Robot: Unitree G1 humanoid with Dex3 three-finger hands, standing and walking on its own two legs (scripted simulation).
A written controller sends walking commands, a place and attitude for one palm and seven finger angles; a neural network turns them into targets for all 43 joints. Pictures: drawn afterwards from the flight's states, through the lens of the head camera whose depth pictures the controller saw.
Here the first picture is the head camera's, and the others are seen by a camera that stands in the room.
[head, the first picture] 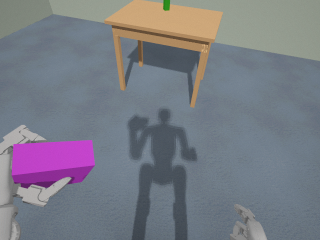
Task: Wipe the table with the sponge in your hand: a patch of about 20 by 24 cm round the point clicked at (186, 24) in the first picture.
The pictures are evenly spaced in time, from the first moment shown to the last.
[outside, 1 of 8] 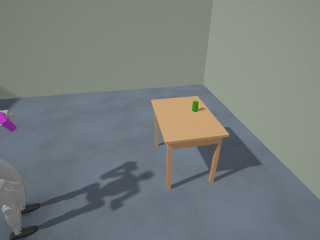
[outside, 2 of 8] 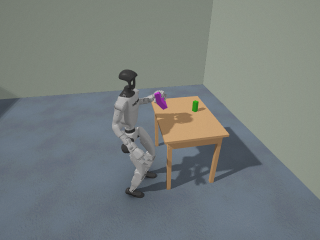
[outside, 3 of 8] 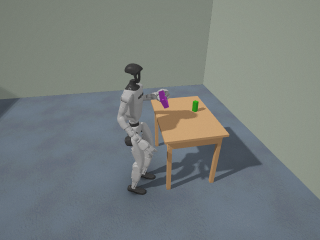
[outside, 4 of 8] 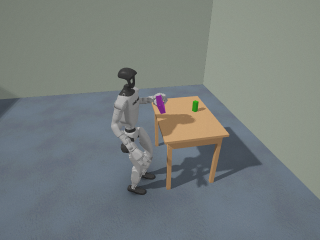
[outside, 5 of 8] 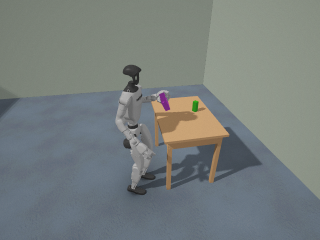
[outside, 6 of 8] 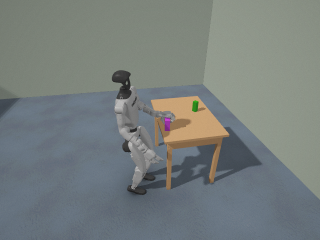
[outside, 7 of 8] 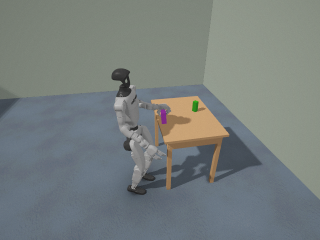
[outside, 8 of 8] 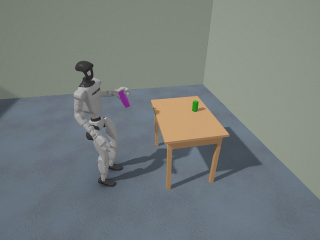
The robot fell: no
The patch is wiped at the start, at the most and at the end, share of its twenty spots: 0.00 0.80 0.80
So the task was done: no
